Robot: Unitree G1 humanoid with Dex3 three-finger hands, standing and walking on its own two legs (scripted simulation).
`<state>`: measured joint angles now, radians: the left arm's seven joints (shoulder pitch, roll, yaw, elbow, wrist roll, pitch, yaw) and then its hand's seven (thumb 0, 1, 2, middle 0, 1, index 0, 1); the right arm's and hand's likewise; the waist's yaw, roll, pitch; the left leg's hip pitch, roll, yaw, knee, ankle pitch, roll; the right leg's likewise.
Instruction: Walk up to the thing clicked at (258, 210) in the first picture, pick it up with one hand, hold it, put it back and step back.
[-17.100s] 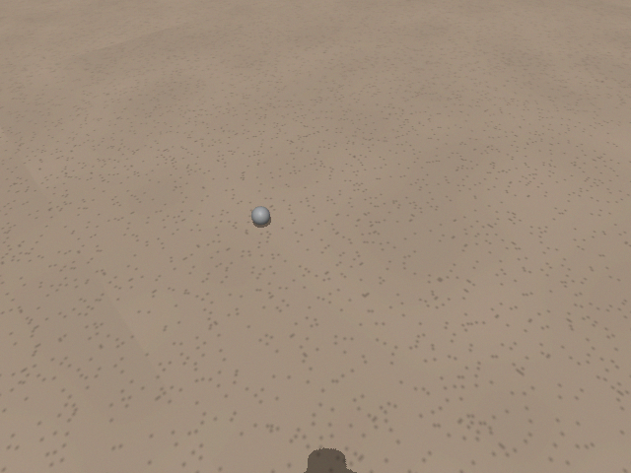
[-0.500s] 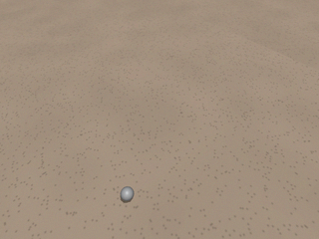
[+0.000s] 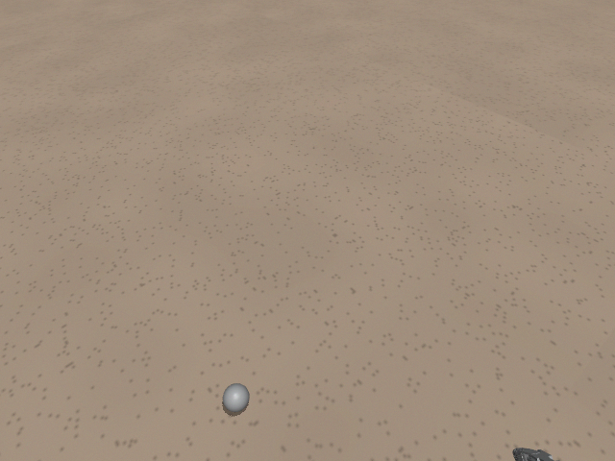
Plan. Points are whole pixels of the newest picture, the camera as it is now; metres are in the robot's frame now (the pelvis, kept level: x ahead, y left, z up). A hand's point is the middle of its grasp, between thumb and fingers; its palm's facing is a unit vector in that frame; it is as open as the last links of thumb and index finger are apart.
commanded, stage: walk up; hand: left
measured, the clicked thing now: (236, 397) +0.48 +0.25 -0.74
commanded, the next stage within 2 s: stand in 0.08 s
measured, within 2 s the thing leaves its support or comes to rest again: neither
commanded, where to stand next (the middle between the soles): +0.09 +0.00 m, yaw +1 degrees
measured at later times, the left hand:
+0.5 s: hand out of the picture +0.07 +0.25 -0.16, palm faces -0.03 -0.94 -0.33, open 7.3 cm
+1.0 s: hand out of the picture +0.07 +0.25 -0.16, palm faces +0.00 -0.94 -0.34, open 7.3 cm
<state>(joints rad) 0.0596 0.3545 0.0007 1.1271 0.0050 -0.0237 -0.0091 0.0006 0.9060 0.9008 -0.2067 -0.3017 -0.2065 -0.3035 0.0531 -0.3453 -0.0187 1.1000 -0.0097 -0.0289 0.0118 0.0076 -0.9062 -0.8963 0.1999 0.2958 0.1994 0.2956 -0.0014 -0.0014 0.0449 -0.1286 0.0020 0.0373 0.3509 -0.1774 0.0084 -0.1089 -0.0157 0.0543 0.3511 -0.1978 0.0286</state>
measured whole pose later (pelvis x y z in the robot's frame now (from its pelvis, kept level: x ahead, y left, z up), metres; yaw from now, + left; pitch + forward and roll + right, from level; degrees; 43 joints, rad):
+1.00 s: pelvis +0.00 -0.01 +0.00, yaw +1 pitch -2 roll +0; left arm 0.10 0.35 0.00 1.14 0.01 -0.02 -0.01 0.00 0.91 0.90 -0.21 -0.30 -0.21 -0.30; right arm 0.07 -0.35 -0.01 1.15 -0.01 -0.02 0.01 0.01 -0.91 -0.90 0.20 0.30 0.20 0.30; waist 0.00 0.00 0.05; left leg -0.12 0.00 0.01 0.30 -0.15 0.00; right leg -0.09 -0.02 0.03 0.30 -0.18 0.02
